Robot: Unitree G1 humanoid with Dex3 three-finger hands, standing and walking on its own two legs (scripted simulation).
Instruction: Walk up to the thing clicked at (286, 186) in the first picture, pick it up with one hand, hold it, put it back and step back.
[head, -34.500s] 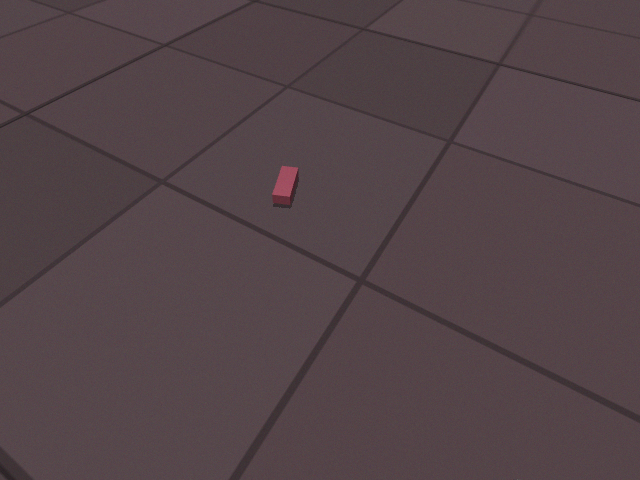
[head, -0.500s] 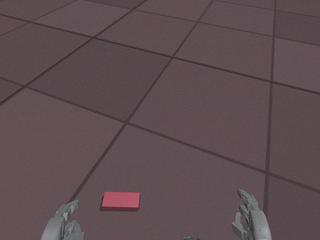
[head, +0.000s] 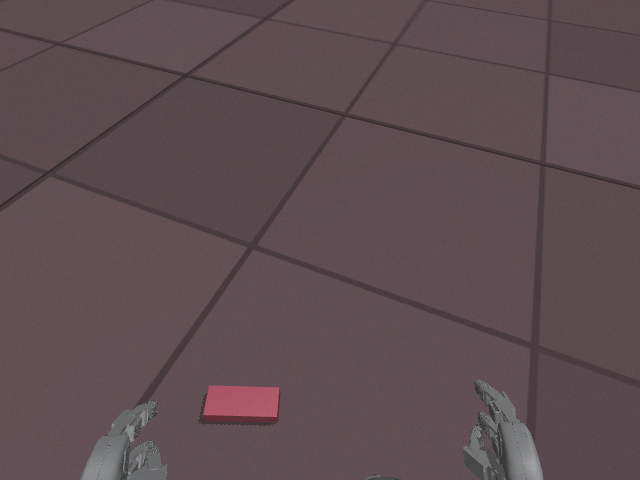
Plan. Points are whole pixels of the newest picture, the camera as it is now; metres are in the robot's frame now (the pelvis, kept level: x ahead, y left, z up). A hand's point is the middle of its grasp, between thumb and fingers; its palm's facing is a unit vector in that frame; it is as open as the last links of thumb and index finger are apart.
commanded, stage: home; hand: left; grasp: from above
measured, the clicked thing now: (243, 403) +0.45 +0.18 -0.69
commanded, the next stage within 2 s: stand in 0.40 s
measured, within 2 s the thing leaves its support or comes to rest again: neither
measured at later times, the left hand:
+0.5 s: hand (161, 479) +0.16 +0.18 -0.05, palm faces +0.03 -0.98 -0.21, open 7.4 cm
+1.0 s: hand out of the picture +0.05 +0.24 -0.10, palm faces +0.04 -0.95 -0.32, open 7.4 cm
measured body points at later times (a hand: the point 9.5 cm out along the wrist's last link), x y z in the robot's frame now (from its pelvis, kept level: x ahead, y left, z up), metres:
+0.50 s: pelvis +0.00 +0.00 +0.00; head +0.01 +0.01 +0.45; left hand +0.15 +0.23 -0.03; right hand +0.15 -0.24 -0.06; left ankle +0.00 +0.11 -0.68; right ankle +0.01 -0.11 -0.68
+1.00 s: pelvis +0.00 +0.01 +0.06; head +0.00 +0.01 +0.51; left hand +0.05 +0.29 -0.08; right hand +0.07 -0.27 -0.08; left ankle +0.00 +0.11 -0.68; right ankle +0.01 -0.11 -0.68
